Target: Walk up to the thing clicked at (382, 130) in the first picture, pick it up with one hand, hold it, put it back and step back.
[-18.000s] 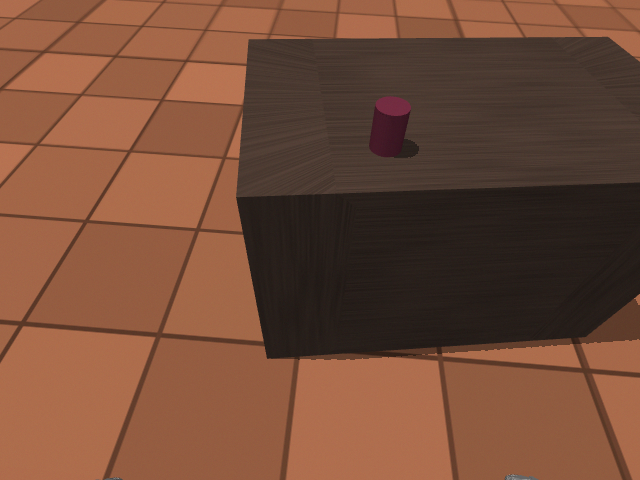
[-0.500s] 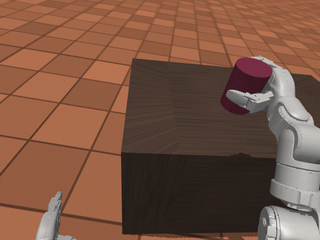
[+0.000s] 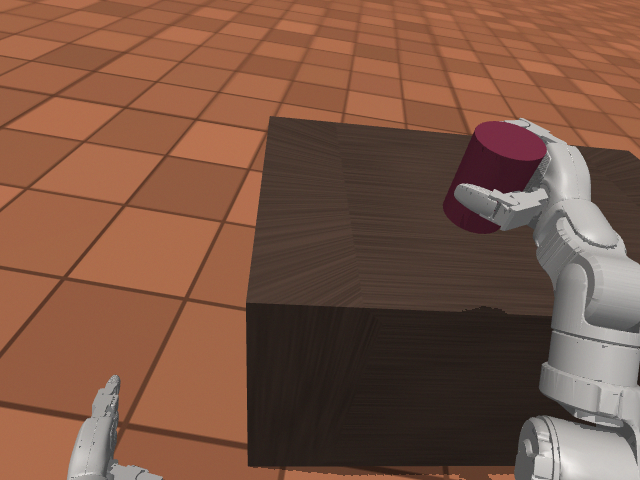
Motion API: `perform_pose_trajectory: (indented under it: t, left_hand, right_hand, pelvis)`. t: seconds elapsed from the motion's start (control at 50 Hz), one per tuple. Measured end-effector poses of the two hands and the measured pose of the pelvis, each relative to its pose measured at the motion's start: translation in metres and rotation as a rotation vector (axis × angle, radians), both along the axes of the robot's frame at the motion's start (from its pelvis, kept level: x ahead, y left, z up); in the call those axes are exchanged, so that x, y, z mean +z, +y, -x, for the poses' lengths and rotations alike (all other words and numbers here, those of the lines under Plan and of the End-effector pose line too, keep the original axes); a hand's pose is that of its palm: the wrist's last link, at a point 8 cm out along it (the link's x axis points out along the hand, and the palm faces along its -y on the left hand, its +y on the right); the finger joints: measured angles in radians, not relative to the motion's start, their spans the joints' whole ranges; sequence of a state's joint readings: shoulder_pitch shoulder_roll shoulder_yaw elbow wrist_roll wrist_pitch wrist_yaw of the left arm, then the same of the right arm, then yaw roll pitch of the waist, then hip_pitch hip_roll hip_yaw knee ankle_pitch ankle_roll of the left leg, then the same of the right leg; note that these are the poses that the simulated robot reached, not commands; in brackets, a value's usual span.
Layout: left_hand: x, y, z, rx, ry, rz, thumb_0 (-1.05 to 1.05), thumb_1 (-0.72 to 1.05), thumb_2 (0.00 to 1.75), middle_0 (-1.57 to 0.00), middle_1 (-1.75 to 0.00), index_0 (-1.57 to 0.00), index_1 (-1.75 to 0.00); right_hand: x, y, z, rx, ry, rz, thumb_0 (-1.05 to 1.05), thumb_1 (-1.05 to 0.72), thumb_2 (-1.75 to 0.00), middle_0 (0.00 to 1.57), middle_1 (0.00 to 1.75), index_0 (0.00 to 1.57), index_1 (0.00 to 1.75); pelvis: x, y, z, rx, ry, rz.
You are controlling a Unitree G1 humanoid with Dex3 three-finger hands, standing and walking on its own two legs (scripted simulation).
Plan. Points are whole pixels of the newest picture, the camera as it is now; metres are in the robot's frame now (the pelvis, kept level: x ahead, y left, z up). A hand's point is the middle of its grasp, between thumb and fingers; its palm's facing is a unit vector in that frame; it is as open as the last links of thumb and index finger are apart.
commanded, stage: hold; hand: right
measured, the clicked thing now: (489, 179) +0.34 -0.16 +0.27
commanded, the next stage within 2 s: crouch in 0.64 s
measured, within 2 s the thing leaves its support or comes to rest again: neither
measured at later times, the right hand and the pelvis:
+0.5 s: hand (508, 170) +0.34 -0.18 +0.28, palm faces +0.15 +0.99 -0.01, open 10.2 cm; pelvis +0.00 +0.00 +0.00, yaw +0 degrees
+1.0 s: hand (492, 188) +0.36 -0.18 +0.25, palm faces +0.15 +0.99 -0.01, open 10.2 cm; pelvis -0.01 +0.00 +0.00, yaw +0 degrees
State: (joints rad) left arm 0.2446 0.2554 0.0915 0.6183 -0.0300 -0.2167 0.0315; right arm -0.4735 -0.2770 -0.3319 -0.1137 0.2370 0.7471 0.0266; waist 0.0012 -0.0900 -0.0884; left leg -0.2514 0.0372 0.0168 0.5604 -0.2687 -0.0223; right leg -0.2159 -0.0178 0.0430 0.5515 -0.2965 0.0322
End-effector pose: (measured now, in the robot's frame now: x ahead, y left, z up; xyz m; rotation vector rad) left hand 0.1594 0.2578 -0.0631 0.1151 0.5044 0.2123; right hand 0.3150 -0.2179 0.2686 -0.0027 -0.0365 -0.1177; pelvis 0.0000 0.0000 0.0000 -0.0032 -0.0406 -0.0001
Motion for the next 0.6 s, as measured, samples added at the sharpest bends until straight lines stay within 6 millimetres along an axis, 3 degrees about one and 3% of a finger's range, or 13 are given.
perform_pose_trajectory:
  t: [0.12,0.22,0.36,0.5,0.6]
  left_hand:
    - [-0.007,-0.001,0.007,0.004,0.041,0.007,-0.01,-0.52,0.05,-0.04,-0.05,-0.05,-0.04]
    - [-0.012,-0.006,0.010,-0.013,0.070,0.007,-0.01,-0.53,0.05,-0.04,-0.05,-0.05,-0.05]
    - [-0.002,-0.007,0.003,-0.002,0.008,0.009,-0.01,-0.52,0.05,-0.05,-0.05,-0.05,-0.04]
    - [-0.005,0.001,0.014,0.015,0.034,-0.009,-0.01,-0.52,0.05,-0.04,-0.05,-0.05,-0.04]
    - [-0.011,-0.005,0.017,-0.003,0.068,0.001,-0.01,-0.53,0.05,-0.04,-0.05,-0.05,-0.05]
  right_hand:
    - [0.008,-0.013,0.009,-0.045,-0.043,0.026,-0.01,0.52,-1.08,0.75,1.13,0.78,1.14]
    - [0.007,-0.004,0.008,0.005,-0.036,0.032,-0.01,0.52,-1.08,0.75,1.13,0.78,1.14]
    - [-0.005,0.003,0.000,0.029,0.024,0.000,-0.01,0.53,-1.08,0.75,1.13,0.78,1.14]
    - [0.010,-0.009,0.004,-0.036,-0.048,0.016,-0.01,0.53,-1.08,0.75,1.13,0.78,1.15]
    - [0.012,-0.004,0.004,-0.001,-0.047,0.031,-0.01,0.53,-1.08,0.75,1.13,0.78,1.15]
  pelvis:
    - [0.000,-0.001,0.000,-0.003,-0.001,-0.003]
    - [0.000,-0.003,0.002,-0.006,-0.005,-0.003]
    - [0.000,-0.004,0.003,0.001,-0.004,-0.001]
    - [0.000,-0.003,0.004,0.004,-0.005,-0.003]
    - [0.000,-0.004,0.004,0.001,-0.006,-0.004]
